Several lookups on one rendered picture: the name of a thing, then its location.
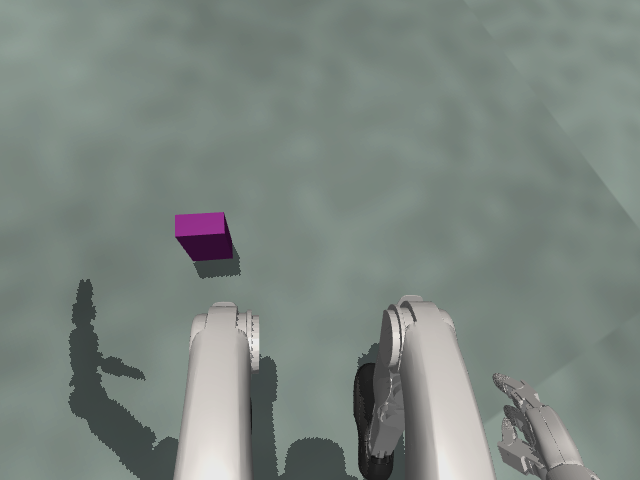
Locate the right robot foot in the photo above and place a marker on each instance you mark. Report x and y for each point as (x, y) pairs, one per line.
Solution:
(371, 468)

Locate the right robot arm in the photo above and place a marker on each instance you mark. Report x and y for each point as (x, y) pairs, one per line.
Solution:
(571, 472)

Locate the right robot hand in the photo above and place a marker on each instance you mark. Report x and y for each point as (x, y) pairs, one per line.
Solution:
(542, 427)

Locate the carton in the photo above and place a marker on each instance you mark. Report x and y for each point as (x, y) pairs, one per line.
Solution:
(204, 236)

